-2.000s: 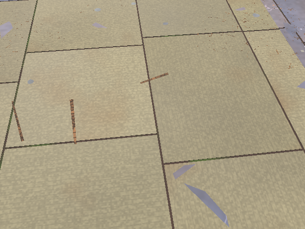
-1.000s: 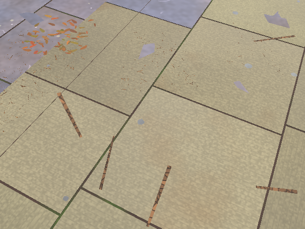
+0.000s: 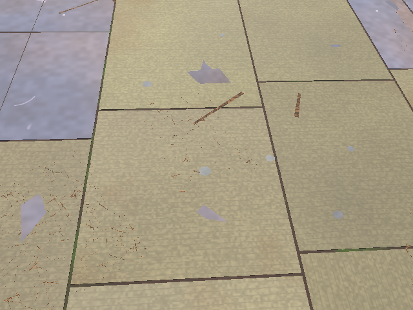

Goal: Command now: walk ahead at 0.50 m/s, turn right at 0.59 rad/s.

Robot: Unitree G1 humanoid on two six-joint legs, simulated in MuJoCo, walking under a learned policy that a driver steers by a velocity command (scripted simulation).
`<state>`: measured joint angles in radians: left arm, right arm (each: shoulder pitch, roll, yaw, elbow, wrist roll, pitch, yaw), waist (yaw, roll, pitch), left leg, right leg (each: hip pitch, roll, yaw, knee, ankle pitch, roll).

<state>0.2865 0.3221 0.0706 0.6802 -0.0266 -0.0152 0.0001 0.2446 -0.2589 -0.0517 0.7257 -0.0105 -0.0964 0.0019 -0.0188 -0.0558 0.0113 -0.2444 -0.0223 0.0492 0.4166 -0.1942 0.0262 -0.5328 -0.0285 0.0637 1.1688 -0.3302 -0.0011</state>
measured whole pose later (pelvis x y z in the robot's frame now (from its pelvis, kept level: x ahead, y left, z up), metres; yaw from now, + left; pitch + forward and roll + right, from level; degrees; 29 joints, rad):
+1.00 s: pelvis +0.56 -0.10 +0.00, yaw -14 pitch +1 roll +0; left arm 0.27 0.30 0.04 0.72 0.00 -0.09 -0.01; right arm 0.24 -0.29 -0.05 0.72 0.01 -0.07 0.04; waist -0.01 -0.02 0.03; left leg -0.33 -0.09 -0.03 0.47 -0.16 0.08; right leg -0.42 -0.01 0.05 1.13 -0.36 -0.01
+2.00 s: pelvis +1.09 -0.09 -0.01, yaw +22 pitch +1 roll -1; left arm 0.21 0.31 0.05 0.77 -0.01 -0.10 -0.01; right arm 0.22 -0.30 -0.06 0.62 0.01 -0.03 0.03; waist 0.01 -0.01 0.07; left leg -0.37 -0.09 -0.01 0.52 -0.17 0.09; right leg -0.42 -0.06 0.03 1.18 -0.38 0.01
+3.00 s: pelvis +1.65 +0.09 -0.01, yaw +2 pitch +1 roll +1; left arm 0.35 0.31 0.06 0.74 -0.03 -0.02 0.01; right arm 0.14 -0.26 -0.05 0.68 -0.01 -0.10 0.01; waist 0.03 -0.04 0.01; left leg -0.33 -0.04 0.00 0.48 -0.17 0.02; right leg -0.38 0.04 0.10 1.14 -0.41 -0.01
